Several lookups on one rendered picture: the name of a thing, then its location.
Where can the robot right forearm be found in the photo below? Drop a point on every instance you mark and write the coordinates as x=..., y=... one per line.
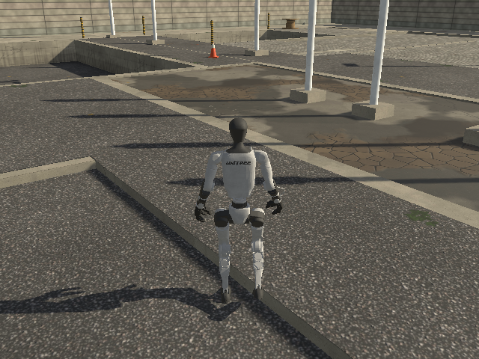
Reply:
x=274, y=194

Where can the robot right hand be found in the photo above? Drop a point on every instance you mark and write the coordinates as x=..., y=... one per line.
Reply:
x=272, y=204

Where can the left robot upper arm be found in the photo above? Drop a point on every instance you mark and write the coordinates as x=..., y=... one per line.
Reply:
x=215, y=158

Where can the humanoid robot torso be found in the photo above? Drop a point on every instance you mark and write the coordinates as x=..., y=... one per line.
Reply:
x=239, y=178

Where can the robot left hand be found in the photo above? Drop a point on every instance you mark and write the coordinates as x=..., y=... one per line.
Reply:
x=203, y=211

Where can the robot left forearm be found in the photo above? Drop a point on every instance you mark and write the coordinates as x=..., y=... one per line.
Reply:
x=202, y=198

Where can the robot right shin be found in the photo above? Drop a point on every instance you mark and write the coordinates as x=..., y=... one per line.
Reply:
x=258, y=265

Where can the right robot upper arm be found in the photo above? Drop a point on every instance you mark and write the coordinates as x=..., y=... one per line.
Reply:
x=266, y=169

